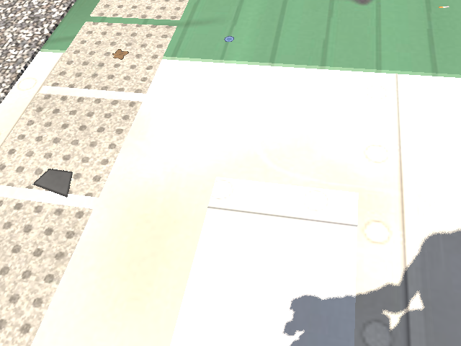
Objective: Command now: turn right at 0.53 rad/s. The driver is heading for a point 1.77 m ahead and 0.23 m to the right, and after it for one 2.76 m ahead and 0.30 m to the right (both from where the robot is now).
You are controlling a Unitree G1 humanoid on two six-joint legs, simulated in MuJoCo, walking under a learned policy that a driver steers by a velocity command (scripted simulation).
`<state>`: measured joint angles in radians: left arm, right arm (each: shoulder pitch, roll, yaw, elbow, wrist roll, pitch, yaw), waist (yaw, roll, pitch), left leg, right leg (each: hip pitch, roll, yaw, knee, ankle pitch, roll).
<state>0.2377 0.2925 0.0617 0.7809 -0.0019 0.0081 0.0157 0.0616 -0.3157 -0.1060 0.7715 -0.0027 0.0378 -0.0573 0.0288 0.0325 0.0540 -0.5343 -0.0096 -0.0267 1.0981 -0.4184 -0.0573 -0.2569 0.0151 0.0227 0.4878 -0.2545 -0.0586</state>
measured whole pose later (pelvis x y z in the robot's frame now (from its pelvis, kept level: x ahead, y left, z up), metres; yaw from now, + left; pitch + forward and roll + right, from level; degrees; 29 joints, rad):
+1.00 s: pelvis +0.23 -0.14 +0.00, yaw -23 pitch +1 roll -1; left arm 0.29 0.26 0.05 0.72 0.01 -0.08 -0.03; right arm 0.25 -0.32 -0.06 0.81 0.03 -0.06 0.01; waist 0.01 0.04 0.03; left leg -0.60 0.11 -0.04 1.13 -0.23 0.01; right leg -0.17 0.04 -0.08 0.35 -0.20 -0.06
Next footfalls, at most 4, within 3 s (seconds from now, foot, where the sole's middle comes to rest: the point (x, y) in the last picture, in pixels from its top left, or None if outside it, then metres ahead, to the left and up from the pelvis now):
0.34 left None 0.09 0.14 -0.78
0.78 right None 0.22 -0.23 -0.78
1.32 left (317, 291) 0.61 -0.15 -0.78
1.78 right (381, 216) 0.86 -0.38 -0.78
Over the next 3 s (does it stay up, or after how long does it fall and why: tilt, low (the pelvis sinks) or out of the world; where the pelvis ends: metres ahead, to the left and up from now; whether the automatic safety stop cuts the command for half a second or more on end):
stays up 1.33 -0.15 -0.01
